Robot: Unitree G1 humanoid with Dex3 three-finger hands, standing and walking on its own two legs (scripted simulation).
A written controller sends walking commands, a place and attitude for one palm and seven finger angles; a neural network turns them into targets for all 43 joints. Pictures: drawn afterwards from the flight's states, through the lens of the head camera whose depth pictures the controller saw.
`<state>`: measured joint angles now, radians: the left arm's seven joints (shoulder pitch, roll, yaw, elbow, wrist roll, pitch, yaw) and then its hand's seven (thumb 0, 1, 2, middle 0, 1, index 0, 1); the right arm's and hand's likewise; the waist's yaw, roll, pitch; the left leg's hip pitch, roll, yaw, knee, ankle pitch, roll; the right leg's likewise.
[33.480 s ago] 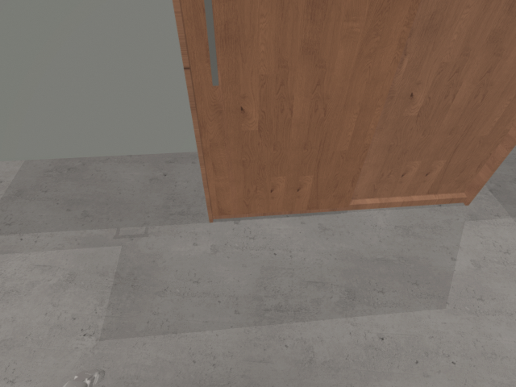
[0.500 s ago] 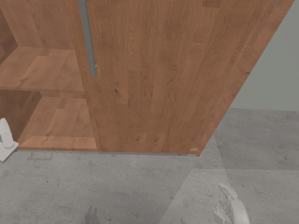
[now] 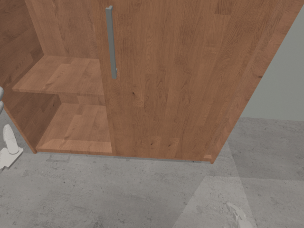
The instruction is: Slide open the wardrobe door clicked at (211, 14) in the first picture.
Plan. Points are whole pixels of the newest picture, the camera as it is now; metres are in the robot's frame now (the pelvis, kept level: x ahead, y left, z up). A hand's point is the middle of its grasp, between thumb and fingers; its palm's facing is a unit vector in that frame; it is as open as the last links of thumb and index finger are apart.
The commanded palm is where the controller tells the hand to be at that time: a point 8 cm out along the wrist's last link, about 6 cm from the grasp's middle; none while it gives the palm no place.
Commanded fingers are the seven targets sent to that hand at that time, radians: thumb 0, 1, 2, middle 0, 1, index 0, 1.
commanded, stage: stop stepping back and stand still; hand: left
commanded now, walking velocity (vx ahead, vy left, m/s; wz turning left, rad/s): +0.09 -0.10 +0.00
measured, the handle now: (112, 45) +0.76 +0.19 +0.15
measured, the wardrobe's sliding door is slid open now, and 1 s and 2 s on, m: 0.57 0.57 0.57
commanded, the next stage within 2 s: let the arm hang, fingers relaxed in 0.06 s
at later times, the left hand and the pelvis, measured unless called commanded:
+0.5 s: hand out of the picture +0.07 +0.19 -0.17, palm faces +0.12 -0.98 -0.16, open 6.9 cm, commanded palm none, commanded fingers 0.00 0.90 0.90 -0.20 -0.30 -0.20 -0.30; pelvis +0.02 +0.01 +0.00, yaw +5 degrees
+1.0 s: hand out of the picture +0.07 +0.24 -0.15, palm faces +0.03 -0.97 -0.26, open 7.4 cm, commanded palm none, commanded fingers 0.00 0.90 0.90 -0.20 -0.30 -0.20 -0.30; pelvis +0.03 +0.03 +0.02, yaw +3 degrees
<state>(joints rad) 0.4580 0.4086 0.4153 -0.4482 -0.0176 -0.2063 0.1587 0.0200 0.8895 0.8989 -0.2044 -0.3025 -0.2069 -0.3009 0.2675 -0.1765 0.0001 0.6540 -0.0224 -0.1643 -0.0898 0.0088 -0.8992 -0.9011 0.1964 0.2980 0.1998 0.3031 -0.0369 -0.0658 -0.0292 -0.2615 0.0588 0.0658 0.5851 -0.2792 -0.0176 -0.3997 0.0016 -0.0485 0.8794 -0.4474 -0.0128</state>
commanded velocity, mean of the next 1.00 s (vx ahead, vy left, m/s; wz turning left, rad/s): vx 0.00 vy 0.00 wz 0.00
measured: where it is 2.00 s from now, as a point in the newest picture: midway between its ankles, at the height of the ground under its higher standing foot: outside the picture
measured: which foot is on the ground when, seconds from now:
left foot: down 0.00-1.00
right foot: down 0.00-1.00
